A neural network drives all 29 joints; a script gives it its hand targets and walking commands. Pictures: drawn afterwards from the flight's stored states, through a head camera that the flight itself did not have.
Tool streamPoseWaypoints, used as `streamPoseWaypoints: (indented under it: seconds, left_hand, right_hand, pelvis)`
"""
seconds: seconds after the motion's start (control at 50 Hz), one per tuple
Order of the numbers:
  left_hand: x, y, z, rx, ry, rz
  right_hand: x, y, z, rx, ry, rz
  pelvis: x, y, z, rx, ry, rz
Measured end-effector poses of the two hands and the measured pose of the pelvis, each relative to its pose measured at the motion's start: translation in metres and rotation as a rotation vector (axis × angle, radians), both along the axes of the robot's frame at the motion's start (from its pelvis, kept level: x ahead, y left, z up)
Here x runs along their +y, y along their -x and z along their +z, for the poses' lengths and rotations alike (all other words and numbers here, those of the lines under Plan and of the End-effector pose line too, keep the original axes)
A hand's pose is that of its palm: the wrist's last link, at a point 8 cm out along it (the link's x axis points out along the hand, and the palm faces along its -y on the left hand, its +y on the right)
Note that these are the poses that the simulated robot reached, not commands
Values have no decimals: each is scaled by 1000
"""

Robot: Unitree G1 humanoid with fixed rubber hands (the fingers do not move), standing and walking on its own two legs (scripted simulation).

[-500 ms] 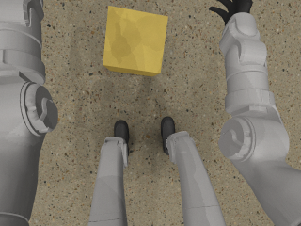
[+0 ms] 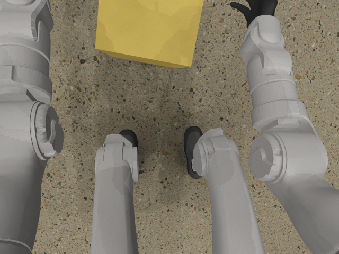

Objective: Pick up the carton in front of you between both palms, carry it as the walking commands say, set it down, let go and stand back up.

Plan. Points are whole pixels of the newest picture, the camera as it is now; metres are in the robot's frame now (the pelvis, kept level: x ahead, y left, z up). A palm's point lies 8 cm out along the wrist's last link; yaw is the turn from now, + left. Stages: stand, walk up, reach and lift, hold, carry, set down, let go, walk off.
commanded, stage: reach and lift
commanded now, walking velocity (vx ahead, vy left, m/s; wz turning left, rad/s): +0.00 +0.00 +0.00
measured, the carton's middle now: (149, 22) +0.55 +0.05 -0.38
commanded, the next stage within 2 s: none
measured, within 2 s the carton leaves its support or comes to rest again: leaves its support in 1.30 s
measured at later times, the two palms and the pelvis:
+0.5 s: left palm (74, 4) +0.56 +0.22 -0.31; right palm (228, 32) +0.52 -0.15 -0.31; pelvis -0.03 +0.01 -0.13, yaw -1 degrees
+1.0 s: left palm (83, 4) +0.56 +0.19 -0.30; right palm (215, 27) +0.52 -0.11 -0.30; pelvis -0.04 +0.00 -0.13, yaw -1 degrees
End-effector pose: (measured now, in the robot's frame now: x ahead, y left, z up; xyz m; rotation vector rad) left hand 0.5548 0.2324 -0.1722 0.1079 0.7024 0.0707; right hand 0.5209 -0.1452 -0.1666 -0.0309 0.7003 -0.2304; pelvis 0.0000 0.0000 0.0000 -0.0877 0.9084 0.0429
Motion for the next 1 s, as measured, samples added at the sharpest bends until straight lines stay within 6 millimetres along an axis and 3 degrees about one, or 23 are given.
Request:
streamPoseWaypoints:
  seconds: [0.1,0.2,0.32,0.44,0.62,0.84,0.94,1.0]
  left_hand:
    - [-2,-1,-39,-17,3,-9]
    - [-8,-3,-68,-2,14,-19]
    - [-14,-2,-105,34,24,-36]
    - [-17,0,-138,48,17,-43]
    - [-13,-9,-136,9,17,-24]
    - [-26,-2,-132,19,33,-44]
    - [-39,-2,-132,25,49,-70]
    - [-39,-2,-131,38,32,-76]
  right_hand:
    - [-4,3,-40,-1,0,-8]
    - [-5,5,-70,15,-15,-19]
    - [0,6,-109,45,-27,-6]
    - [-1,8,-141,58,-24,1]
    - [10,-10,-141,21,-31,35]
    - [14,1,-139,28,-43,37]
    - [34,-4,-138,24,-71,66]
    - [35,-4,-137,32,-62,39]
  pelvis:
    - [-1,20,-48,-77,5,-3]
    - [2,35,-82,-157,9,-8]
    - [5,44,-109,-232,8,-11]
    - [8,40,-124,-300,-1,-13]
    - [6,28,-134,-299,-4,-20]
    - [2,32,-132,-297,-6,-18]
    - [2,37,-129,-318,-8,-19]
    - [2,37,-129,-322,-6,-19]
